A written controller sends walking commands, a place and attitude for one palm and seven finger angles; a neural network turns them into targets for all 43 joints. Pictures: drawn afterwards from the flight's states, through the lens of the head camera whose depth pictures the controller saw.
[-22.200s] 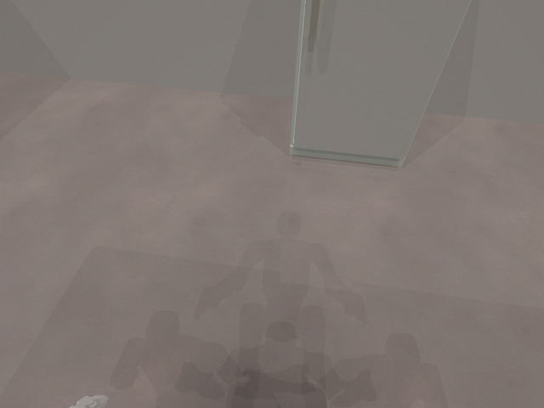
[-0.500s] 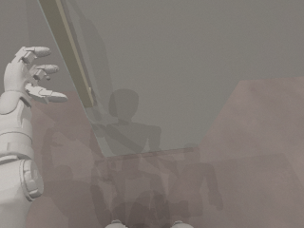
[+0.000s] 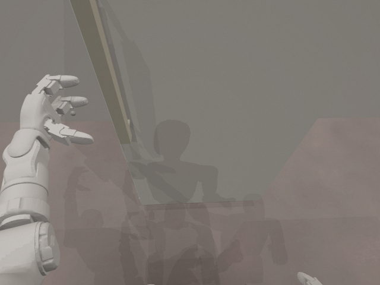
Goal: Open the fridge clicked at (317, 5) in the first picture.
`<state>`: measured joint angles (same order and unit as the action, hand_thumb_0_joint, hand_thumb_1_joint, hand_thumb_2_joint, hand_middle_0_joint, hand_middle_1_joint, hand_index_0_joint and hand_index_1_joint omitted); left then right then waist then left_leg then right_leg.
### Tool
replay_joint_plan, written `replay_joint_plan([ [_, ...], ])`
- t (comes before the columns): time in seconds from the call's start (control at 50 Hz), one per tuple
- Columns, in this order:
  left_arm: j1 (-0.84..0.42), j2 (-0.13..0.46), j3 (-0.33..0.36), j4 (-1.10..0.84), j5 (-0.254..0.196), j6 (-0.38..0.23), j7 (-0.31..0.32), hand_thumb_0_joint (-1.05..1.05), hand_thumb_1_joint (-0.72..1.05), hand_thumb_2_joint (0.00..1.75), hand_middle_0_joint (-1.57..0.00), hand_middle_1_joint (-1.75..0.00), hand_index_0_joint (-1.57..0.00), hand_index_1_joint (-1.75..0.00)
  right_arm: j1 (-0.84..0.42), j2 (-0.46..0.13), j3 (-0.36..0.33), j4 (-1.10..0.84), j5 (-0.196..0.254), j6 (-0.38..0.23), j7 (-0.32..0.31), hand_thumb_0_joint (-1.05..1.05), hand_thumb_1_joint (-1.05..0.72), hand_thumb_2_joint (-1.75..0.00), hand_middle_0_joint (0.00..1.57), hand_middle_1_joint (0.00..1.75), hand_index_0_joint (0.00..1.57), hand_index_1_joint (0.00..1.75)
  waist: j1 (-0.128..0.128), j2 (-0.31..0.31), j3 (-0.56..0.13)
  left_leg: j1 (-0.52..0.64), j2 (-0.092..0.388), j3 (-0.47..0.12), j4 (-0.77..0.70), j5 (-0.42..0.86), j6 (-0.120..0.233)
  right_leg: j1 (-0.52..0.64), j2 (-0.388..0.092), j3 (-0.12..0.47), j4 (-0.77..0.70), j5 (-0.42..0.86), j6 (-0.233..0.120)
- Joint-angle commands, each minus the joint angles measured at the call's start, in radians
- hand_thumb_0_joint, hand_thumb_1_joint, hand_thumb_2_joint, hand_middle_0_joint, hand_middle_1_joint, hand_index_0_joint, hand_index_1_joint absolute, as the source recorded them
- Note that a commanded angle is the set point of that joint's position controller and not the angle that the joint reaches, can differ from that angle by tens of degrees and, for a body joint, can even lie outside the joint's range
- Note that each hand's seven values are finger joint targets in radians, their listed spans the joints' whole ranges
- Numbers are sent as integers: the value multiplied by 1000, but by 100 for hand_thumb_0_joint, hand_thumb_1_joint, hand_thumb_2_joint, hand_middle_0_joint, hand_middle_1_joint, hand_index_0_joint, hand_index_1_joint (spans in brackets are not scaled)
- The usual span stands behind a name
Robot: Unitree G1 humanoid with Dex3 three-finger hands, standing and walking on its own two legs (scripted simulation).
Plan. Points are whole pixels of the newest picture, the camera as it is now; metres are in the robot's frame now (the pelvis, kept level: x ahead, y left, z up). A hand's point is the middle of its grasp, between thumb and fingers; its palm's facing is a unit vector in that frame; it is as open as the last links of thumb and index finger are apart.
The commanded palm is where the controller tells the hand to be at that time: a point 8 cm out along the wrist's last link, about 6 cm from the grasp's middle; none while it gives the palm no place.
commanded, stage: move the hooked fingers beside the handle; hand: left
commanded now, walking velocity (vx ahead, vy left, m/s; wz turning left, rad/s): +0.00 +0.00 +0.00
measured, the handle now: (111, 78) +0.50 +0.19 +0.15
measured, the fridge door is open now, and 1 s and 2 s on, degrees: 0 0 0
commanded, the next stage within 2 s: feel for the door with the fingertips in 0.48 s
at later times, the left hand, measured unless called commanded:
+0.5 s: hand (78, 110) +0.43 +0.24 +0.12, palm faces +0.07 -1.00 +0.01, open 14.0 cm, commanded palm +0.41 +0.30 +0.12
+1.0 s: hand (93, 111) +0.43 +0.22 +0.12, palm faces +0.05 -1.00 +0.03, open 14.0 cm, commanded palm +0.41 +0.27 +0.12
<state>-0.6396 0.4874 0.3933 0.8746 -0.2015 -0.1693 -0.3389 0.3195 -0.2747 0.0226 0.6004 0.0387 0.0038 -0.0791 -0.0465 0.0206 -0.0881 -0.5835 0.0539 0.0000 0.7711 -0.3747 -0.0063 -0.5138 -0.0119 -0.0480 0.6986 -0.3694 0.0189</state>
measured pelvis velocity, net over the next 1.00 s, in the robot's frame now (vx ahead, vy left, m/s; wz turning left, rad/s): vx -0.01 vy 0.01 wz -0.01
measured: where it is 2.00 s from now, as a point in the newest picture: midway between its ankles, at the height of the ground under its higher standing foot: outside the picture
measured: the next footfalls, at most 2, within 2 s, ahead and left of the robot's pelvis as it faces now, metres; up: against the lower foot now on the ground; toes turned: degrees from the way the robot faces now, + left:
none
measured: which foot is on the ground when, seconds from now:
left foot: down 0.00-1.00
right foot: down 0.00-1.00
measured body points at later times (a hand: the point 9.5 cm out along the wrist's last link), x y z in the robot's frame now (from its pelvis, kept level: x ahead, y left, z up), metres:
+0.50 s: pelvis -0.01 -0.01 +0.00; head +0.05 +0.00 +0.44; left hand +0.42 +0.30 +0.12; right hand +0.03 -0.28 -0.11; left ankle +0.00 +0.12 -0.71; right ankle -0.02 -0.14 -0.71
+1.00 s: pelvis -0.01 +0.01 +0.00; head +0.04 +0.02 +0.45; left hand +0.43 +0.27 +0.12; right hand +0.06 -0.26 -0.11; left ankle +0.00 +0.12 -0.71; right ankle -0.02 -0.14 -0.71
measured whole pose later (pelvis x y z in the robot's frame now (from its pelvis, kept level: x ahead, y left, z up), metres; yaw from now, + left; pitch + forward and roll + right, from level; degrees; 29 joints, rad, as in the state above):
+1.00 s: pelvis -0.01 +0.01 +0.00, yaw -1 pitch +11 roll -2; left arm -0.69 0.42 0.35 0.90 -0.18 -0.20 -0.25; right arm 0.35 -0.25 0.03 0.63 0.03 0.00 -0.07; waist -0.07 0.02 -0.09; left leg -0.60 0.05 0.01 0.78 -0.37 0.00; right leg -0.54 -0.02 -0.03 0.71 -0.36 0.03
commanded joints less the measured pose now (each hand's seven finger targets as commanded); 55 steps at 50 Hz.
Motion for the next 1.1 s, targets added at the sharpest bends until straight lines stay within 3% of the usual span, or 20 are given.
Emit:
replay_joint_plan([
  [0.0, -458, 212, 4, -261, -35, -78, 5, 0, -50, 30, -30, -120, -30, -120, 72, -155, -59, -68, 2, -36, -11, 0, -90, -90, 20, 30, 20, 30, -41, 95, -376, 341, -29, -30, -60, 464, 23, 61, 51, 1, -52, 427, -37],
  [0.04, -436, 233, 26, -157, -32, -50, 11, 0, -50, 30, -30, -120, -30, -120, 66, -161, -53, -63, 4, -32, -12, 0, -90, -90, 20, 30, 20, 30, -40, 21, -286, 245, -35, -22, -78, 356, 29, 65, 45, 0, -66, 380, -33],
  [0.08, -461, 289, 52, -107, -9, -45, 21, 0, -50, 30, -30, -120, -30, -120, 69, -167, -47, -61, -1, -24, -16, 0, -90, -90, 20, 30, 20, 30, -35, 7, -255, 188, -41, -17, -85, 303, 33, 77, 37, 5, -69, 347, -32],
  [0.12, -478, 334, 85, -124, 9, -70, 31, 0, -50, 30, -30, -120, -30, -120, 66, -163, -50, -68, -4, -24, -15, 0, -90, -90, 20, 30, 20, 30, -22, 46, -317, 208, -43, -15, -80, 325, 33, 98, 36, 15, -59, 367, -33],
  [0.2, -480, 327, 83, -191, -2, -129, 18, 0, -50, 30, -30, -120, -30, -120, 68, -157, -50, -76, -4, -26, -10, 0, -90, -90, 20, 30, 20, 30, -20, 97, -404, 263, -41, -11, -68, 376, 31, 126, 44, 21, -47, 411, -36],
  [0.24, -461, 316, 77, -123, -13, -121, -1, 0, -50, 30, -30, -120, -30, -120, 67, -159, -48, -69, 0, -26, -12, 0, -90, -90, 20, 30, 20, 30, -29, 55, -337, 214, -40, -6, -77, 320, 33, 121, 44, 20, -60, 382, -32],
  [0.28, -455, 357, 103, -64, -15, -111, -16, 0, -50, 30, -30, -120, -30, -120, 80, -170, -50, -64, 2, -23, -19, 0, -90, -90, 20, 30, 20, 30, -28, -1, -308, 169, -40, -5, -83, 276, 40, 128, 41, 23, -68, 354, -29],
  [0.32, -469, 327, 65, -56, -5, -102, -28, 0, -50, 30, -30, -120, -30, -120, 75, -166, -49, -66, 5, -23, -20, 0, -90, -90, 20, 30, 20, 30, -35, 60, -283, 169, -44, 0, -89, 260, 38, 93, 38, 25, -73, 336, -28],
  [0.4, -545, 331, 59, -70, -12, -123, -23, 0, -50, 30, -30, -120, -30, -120, 96, -172, -53, -55, 3, -25, -24, 0, -90, -90, 20, 30, 20, 30, -55, 43, -307, 188, -40, -12, -84, 227, 40, 58, 43, 25, -78, 279, -26],
  [0.44, -545, 372, 94, -37, -11, -131, -22, 0, -50, 30, -30, -120, -30, -120, 106, -176, -53, -46, 2, -25, -26, 0, -90, -90, 20, 30, 20, 30, -48, 29, -319, 169, -41, -13, -82, 224, 40, 81, 42, 30, -75, 284, -26],
  [0.5, -550, 380, 90, -48, 4, -144, -21, 0, -50, 30, -30, -120, -30, -120, 111, -171, -52, -45, -1, -24, -23, 0, -90, -90, 20, 30, 20, 30, -45, 94, -358, 188, -43, -9, -76, 252, 39, 79, 41, 31, -63, 301, -28],
  [0.56, -484, 419, 130, -28, 7, -144, -25, 0, -50, 30, -30, -120, -30, -120, 116, -176, -56, -48, -1, -19, -20, 0, -90, -90, 20, 30, 20, 30, -27, 63, -357, 170, -40, -6, -75, 272, 38, 99, 45, 27, -57, 321, -29],
  [0.62, -498, 338, 67, -61, -6, -136, -35, 0, -50, 30, -30, -120, -30, -120, 111, -169, -57, -57, 1, -19, -16, 0, -90, -90, 20, 30, 20, 30, -44, 84, -335, 193, -37, -4, -76, 270, 37, 64, 49, 20, -63, 311, -28],
  [0.72, -507, 284, 39, -104, -17, -117, -7, 0, -50, 30, -30, -120, -30, -120, 105, -167, -60, -59, 3, -24, -16, 0, -90, -90, 20, 30, 20, 30, -48, 82, -322, 217, -33, -15, -84, 253, 34, 33, 51, 10, -70, 267, -31],
  [0.8, -507, 250, 29, -183, -6, -117, 37, 0, -50, 30, -30, -120, -30, -120, 103, -161, -61, -61, -2, -34, -8, 0, -90, -90, 20, 30, 20, 30, -34, 121, -374, 281, -30, -31, -82, 310, 25, 24, 53, 2, -57, 279, -38],
  [0.88, -484, 199, 3, -190, -2, -101, 76, 0, -50, 30, -30, -120, -30, -120, 95, -156, -59, -59, -4, -37, -1, 0, -90, -90, 20, 30, 20, 30, -38, 77, -329, 266, -27, -33, -84, 320, 25, 25, 53, -6, -57, 283, -39],
  [0.92, -508, 169, -25, -218, 9, -95, 93, 0, -50, 30, -30, -120, -30, -120, 83, -150, -59, -59, -3, -40, 2, 0, -90, -90, 20, 30, 20, 30, -40, 103, -337, 287, -26, -36, -87, 334, 20, 15, 51, -6, -54, 286, -38],
  [1.0, -486, 249, 49, -215, 28, -101, 124, 0, -50, 30, -30, -120, -30, -120, 82, -152, -56, -58, -9, -37, 3, 0, -90, -90, 20, 30, 20, 30, -21, 79, -352, 271, -27, -32, -84, 368, 19, 61, 49, -1, -45, 330, -39],
  [1.02, -490, 202, 11, -221, 28, -100, 123, 0, -50, 30, -30, -120, -30, -120, 76, -146, -54, -62, -9, -39, 6, 0, -90, -90, 20, 30, 20, 30, -29, 91, -348, 279, -29, -30, -85, 369, 18, 53, 48, -2, -47, 329, -38],
  [1.08, -513, 221, 19, -167, 28, -99, 116, 0, -50, 30, -30, -120, -30, -120, 82, -152, -52, -52, -9, -36, 0, 0, -90, -90, 20, 30, 20, 30, -43, 37, -307, 238, -29, -26, -83, 328, 24, 54, 47, 1, -56, 316, -35],
])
